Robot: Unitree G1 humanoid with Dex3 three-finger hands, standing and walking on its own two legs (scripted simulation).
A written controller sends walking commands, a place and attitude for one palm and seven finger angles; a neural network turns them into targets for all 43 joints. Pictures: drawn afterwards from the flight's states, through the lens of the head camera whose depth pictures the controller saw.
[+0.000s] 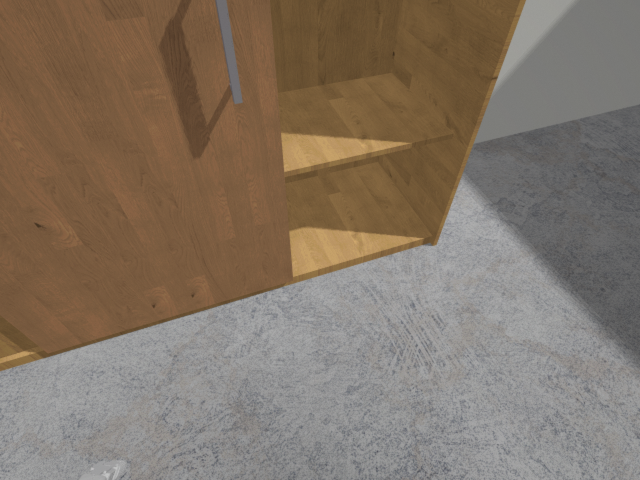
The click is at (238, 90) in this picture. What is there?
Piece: wardrobe's sliding door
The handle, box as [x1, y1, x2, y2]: [215, 0, 242, 103]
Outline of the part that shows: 215,0 229,74 230,88 232,91 234,102 238,103 242,101 226,1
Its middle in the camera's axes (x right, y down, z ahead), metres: -0.18 -0.38 +0.71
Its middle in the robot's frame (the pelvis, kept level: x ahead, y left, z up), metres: +0.81 +0.22 +0.18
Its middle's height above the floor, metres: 0.95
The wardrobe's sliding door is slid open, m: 0.61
